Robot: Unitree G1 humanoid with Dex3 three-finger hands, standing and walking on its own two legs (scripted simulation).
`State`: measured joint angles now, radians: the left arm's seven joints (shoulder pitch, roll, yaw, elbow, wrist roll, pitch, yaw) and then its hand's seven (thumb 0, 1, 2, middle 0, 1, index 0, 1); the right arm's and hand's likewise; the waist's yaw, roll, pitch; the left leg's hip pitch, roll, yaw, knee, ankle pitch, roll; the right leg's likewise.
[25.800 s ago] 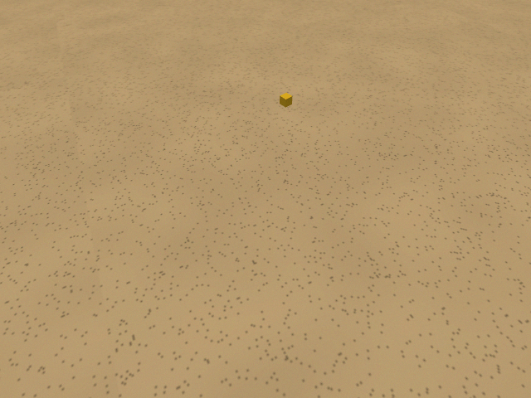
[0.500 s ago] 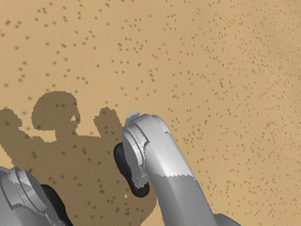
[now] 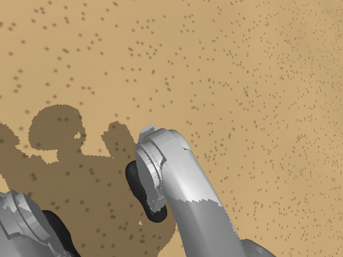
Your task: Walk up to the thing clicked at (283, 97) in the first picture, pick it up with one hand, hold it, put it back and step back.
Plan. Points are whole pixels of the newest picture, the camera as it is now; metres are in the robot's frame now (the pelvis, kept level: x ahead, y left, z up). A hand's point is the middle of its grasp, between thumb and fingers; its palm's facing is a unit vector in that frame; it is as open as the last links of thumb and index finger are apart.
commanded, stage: open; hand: left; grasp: from above
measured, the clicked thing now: out of the picture +0.44 +0.34 -0.29
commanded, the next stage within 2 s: withdraw in 0.76 s
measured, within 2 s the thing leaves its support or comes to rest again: neither
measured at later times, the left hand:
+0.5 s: hand out of the picture +0.43 +0.34 -0.25, palm faces -0.11 -0.41 -0.90, open 12.5 cm
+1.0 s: hand out of the picture +0.44 +0.33 -0.25, palm faces -0.10 -0.42 -0.90, open 12.6 cm
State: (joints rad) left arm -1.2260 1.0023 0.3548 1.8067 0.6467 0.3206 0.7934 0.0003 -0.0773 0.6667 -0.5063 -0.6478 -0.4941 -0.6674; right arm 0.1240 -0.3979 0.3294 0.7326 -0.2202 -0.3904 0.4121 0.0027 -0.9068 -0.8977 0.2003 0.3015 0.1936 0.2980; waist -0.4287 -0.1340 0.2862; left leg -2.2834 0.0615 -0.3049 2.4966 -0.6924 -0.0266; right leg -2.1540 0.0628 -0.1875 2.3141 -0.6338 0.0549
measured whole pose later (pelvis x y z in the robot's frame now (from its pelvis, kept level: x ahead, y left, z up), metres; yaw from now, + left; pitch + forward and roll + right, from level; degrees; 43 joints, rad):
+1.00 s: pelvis +0.00 +0.00 +0.01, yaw +0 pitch +25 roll -15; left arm -1.23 1.01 0.34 1.77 0.64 0.33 0.78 0.00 -0.31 0.94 -0.26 -0.92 -0.25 -0.93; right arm 0.13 -0.40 0.35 0.72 -0.22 -0.41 0.40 0.00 -0.91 -0.90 0.20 0.30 0.19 0.30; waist -0.43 -0.15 0.30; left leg -2.27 0.06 -0.32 2.48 -0.69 -0.03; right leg -2.14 0.06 -0.20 2.29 -0.63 0.05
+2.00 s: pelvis +0.00 +0.00 +0.01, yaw +7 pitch +31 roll -9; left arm -0.76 0.75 0.07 1.02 1.19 -0.27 0.25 0.00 -0.06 0.81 -0.34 -0.69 -0.34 -0.70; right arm 0.18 -0.29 0.04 0.69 -0.12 -0.04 0.11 0.01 -0.89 -0.89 0.21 0.30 0.20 0.30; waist -0.19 -0.04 0.02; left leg -2.30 0.03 -0.16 2.40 -0.65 -0.01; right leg -2.19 0.01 -0.08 2.31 -0.67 0.04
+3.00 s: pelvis +0.07 +0.00 +0.35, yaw +15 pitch +16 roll -3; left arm 0.33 0.23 0.05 0.04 -0.02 0.40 0.08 0.01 0.89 0.90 -0.21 -0.30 -0.21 -0.31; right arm 0.25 -0.22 0.03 0.56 0.04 -0.15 -0.15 0.01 -0.90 -0.90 0.21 0.30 0.20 0.30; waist -0.07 0.04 -0.19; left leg -0.98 0.05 -0.07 1.22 -0.52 -0.03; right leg -0.92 -0.01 -0.07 1.17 -0.54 0.00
